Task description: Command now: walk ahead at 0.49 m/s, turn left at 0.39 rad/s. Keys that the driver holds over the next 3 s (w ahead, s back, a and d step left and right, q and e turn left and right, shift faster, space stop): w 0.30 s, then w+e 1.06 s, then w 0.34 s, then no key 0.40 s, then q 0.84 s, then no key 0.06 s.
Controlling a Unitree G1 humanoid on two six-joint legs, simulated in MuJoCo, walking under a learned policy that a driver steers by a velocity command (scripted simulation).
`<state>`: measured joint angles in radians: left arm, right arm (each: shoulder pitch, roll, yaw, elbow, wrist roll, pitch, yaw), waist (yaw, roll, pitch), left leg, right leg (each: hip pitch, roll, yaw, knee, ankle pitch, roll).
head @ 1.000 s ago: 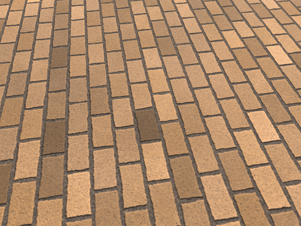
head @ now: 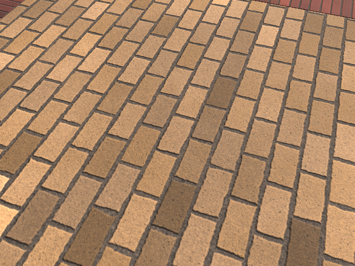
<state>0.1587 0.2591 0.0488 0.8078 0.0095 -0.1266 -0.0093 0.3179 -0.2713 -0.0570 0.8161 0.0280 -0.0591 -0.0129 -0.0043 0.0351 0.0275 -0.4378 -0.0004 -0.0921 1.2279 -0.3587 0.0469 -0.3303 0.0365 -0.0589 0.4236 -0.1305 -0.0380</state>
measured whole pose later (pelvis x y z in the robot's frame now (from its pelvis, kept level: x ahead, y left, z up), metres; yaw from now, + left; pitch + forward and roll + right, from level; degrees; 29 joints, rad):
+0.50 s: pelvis +0.26 +0.08 +0.00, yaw +0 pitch +2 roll +0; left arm 0.29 0.29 0.05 0.90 -0.03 -0.08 -0.01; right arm 0.22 -0.24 -0.05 0.74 0.00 -0.10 0.02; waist 0.01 -0.04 0.01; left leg -0.31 0.00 0.10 0.46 -0.19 0.05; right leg -0.48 -0.06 0.04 1.17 -0.33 -0.03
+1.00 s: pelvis +0.52 +0.01 -0.02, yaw -17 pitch +2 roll +0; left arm 0.13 0.28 0.08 0.72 -0.02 -0.05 -0.05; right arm 0.28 -0.27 -0.06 0.83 0.03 -0.10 -0.01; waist -0.01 0.00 0.06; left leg -0.28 0.05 0.02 1.23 -0.44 -0.01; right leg -0.45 0.08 -0.05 0.61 -0.20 -0.11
